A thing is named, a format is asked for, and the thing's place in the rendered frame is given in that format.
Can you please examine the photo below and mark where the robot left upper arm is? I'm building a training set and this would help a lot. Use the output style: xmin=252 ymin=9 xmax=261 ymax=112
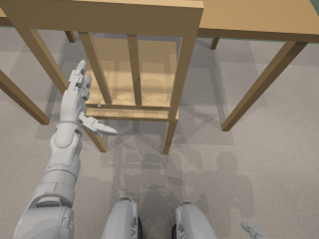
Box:
xmin=15 ymin=206 xmax=75 ymax=239

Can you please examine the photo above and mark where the robot left thigh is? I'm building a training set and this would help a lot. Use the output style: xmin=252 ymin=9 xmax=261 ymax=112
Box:
xmin=101 ymin=200 xmax=139 ymax=239

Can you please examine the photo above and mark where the robot left forearm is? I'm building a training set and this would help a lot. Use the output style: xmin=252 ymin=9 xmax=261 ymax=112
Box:
xmin=12 ymin=121 xmax=83 ymax=239

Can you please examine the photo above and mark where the table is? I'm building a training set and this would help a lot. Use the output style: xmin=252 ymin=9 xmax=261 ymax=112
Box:
xmin=0 ymin=0 xmax=319 ymax=131

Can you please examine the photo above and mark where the robot right shin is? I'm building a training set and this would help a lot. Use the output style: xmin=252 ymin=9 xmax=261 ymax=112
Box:
xmin=176 ymin=200 xmax=192 ymax=239

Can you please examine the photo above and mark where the robot right hand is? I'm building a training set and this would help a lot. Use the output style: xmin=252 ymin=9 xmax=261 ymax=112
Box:
xmin=240 ymin=221 xmax=269 ymax=239

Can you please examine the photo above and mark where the chair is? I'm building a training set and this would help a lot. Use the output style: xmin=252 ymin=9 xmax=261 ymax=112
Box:
xmin=0 ymin=0 xmax=204 ymax=154

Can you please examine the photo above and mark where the robot left hand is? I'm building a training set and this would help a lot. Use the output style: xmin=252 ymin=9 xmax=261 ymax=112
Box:
xmin=60 ymin=60 xmax=118 ymax=136

